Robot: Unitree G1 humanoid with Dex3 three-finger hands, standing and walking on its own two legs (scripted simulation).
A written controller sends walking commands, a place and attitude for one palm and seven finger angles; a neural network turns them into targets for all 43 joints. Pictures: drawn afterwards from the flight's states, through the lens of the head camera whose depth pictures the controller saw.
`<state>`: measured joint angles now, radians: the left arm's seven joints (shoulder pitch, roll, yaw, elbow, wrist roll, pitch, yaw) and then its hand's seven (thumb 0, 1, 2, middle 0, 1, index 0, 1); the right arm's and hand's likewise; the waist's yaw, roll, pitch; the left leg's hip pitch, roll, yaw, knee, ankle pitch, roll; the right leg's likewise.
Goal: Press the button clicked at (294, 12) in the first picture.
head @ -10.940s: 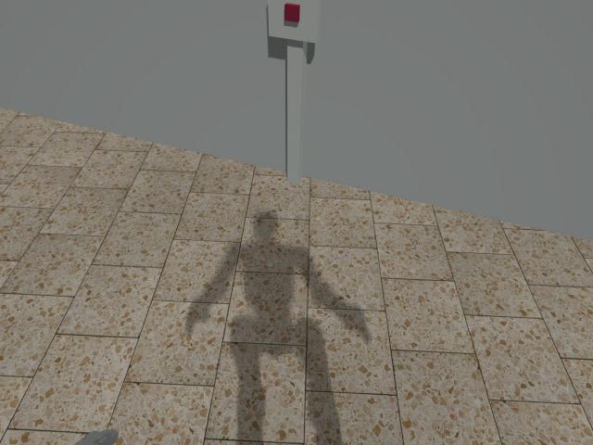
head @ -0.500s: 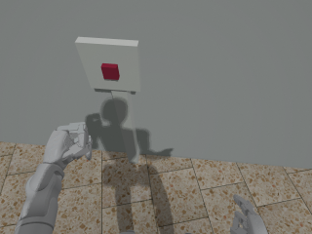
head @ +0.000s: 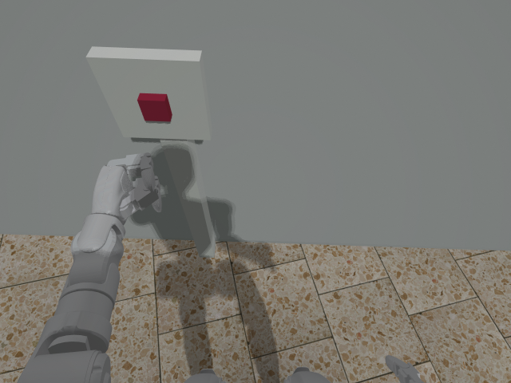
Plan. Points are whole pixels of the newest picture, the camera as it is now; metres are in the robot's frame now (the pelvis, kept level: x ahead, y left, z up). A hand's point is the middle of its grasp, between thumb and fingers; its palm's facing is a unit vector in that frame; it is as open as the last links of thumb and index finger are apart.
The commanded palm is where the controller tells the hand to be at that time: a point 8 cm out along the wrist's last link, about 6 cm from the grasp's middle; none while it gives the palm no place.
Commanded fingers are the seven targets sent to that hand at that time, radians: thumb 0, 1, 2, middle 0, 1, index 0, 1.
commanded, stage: aim a knuckle at the button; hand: left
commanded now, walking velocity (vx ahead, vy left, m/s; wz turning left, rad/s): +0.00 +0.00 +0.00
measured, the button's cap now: (155, 106) +0.57 +0.18 +0.08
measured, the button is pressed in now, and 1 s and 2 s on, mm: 0 0 8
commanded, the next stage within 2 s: press the button with the knuckle in 1.00 s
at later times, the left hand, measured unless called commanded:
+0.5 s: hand (174, 159) +0.47 +0.14 +0.05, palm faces -0.04 -1.00 -0.04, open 3.1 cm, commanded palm +0.43 +0.20 +0.05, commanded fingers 0.00 0.90 0.90 -1.30 -1.50 -1.30 -1.50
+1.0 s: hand (166, 165) +0.45 +0.15 +0.05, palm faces -0.04 -1.00 -0.02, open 3.1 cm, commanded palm +0.43 +0.21 +0.06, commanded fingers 0.00 0.90 0.90 -1.30 -1.50 -1.30 -1.50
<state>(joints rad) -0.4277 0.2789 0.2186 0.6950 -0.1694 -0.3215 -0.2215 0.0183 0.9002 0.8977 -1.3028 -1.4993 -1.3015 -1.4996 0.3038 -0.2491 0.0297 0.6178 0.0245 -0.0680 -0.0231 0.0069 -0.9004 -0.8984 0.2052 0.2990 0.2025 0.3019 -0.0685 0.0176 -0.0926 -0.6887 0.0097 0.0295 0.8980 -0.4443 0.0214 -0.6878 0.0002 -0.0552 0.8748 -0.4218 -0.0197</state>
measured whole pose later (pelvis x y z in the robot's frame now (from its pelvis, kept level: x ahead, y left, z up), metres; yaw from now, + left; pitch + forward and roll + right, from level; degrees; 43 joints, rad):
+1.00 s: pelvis +0.00 +0.01 -0.01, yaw -1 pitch +18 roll -1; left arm -0.69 0.33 0.29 1.01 -0.11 -0.43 -0.20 0.02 0.90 0.90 -1.30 -1.50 -1.30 -1.50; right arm 0.33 -0.25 0.02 0.60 0.01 0.05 0.01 0.00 -0.90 -0.90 0.20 0.30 0.20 0.30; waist -0.11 0.02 -0.12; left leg -0.81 0.02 0.04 0.97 -0.47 0.03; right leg -0.81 0.01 -0.04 0.93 -0.43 -0.01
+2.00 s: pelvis -0.01 +0.01 -0.02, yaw -1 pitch +22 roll -2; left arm -0.96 0.46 0.37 1.22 -0.05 -0.42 -0.18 0.02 0.88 0.91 -1.30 -1.50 -1.33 -1.50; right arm 0.40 -0.26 0.04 0.63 -0.03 0.06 0.01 0.00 -0.90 -0.90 0.21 0.30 0.20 0.30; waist -0.19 0.03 -0.11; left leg -0.95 0.03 0.02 1.03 -0.47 0.03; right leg -0.93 0.02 -0.06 0.96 -0.42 -0.02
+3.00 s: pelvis -0.02 +0.01 -0.02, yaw -2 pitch +22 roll -3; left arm -0.97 0.46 0.35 1.20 -0.05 -0.39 -0.15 0.03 0.89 0.89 -1.30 -1.50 -1.41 -1.50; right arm 0.43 -0.26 0.05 0.62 -0.03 0.05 0.03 0.00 -0.90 -0.90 0.21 0.30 0.20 0.30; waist -0.20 0.03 -0.11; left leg -0.97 0.03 0.02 1.04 -0.46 0.04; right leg -0.94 0.02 -0.06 0.95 -0.40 -0.01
